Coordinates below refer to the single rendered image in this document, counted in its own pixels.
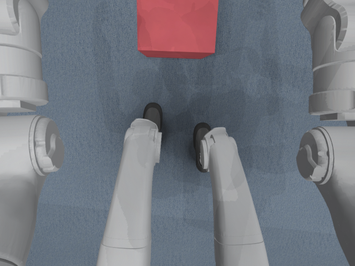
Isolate robot right upper arm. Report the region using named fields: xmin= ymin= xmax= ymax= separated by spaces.
xmin=296 ymin=126 xmax=355 ymax=266

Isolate carton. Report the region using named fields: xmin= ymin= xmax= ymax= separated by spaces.
xmin=137 ymin=0 xmax=219 ymax=59

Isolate right robot thigh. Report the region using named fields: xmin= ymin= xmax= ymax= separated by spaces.
xmin=201 ymin=134 xmax=269 ymax=266

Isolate right robot forearm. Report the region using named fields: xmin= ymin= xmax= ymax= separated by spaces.
xmin=301 ymin=0 xmax=355 ymax=126

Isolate left robot forearm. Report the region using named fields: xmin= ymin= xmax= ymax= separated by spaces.
xmin=0 ymin=0 xmax=49 ymax=116

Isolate robot left upper arm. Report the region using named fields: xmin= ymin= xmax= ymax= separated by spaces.
xmin=0 ymin=115 xmax=64 ymax=266

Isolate robot left foot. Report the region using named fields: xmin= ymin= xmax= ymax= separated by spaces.
xmin=143 ymin=103 xmax=163 ymax=132

